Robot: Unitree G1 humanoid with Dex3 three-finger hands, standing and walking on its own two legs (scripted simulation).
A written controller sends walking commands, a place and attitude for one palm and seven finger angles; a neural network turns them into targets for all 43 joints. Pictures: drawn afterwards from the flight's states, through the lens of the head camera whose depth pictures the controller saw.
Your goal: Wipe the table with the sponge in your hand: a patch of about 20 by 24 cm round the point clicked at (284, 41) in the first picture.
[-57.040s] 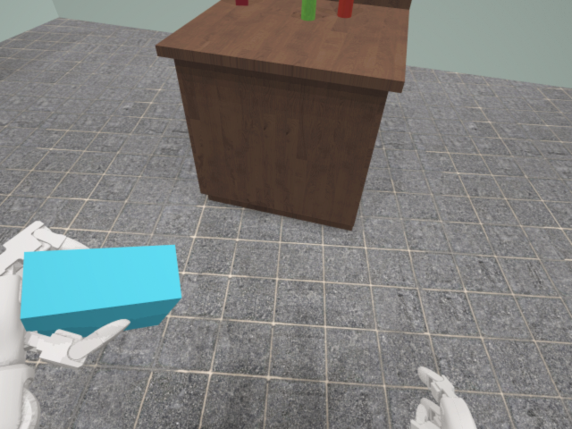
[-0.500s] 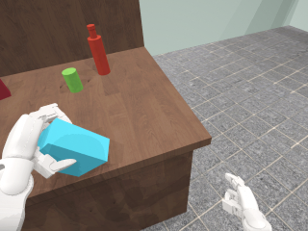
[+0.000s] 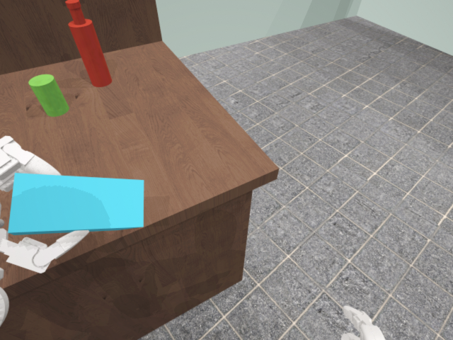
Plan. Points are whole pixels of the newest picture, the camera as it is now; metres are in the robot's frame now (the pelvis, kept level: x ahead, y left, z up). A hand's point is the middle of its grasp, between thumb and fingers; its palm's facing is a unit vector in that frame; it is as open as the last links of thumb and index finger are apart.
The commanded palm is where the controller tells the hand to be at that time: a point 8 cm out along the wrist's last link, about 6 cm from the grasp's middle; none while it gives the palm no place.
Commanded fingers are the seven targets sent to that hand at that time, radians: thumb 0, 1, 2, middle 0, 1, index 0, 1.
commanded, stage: step back with the hand held close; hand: left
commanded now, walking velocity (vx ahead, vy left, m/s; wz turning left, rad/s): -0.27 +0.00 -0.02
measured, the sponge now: (96, 208) +0.26 +0.18 +0.18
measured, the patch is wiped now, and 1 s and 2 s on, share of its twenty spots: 1.00 1.00 1.00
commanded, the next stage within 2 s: stop stepping back and stand still in 0.72 s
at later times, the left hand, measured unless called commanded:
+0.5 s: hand out of the picture +0.08 +0.21 +0.22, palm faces +0.35 -0.85 -0.39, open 9.9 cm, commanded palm +0.01 +0.29 +0.26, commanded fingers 0.00 0.10 1.30 -1.20 -1.60 -1.20 -1.60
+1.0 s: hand out of the picture -0.11 +0.17 +0.24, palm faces +0.29 -0.83 -0.49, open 9.9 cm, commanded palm -0.16 +0.25 +0.26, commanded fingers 0.00 0.10 1.30 -1.20 -1.60 -1.20 -1.60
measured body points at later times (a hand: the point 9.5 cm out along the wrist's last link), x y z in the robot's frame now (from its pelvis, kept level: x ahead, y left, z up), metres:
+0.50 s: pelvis -0.14 +0.00 +0.00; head -0.13 +0.01 +0.45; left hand +0.05 +0.26 +0.24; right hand +0.06 -0.23 -0.07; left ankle -0.16 +0.15 -0.71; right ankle -0.01 -0.10 -0.72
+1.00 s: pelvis -0.33 -0.02 +0.01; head -0.34 -0.04 +0.46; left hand -0.13 +0.21 +0.27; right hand -0.18 -0.27 -0.07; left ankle -0.33 +0.13 -0.68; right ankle -0.25 -0.10 -0.72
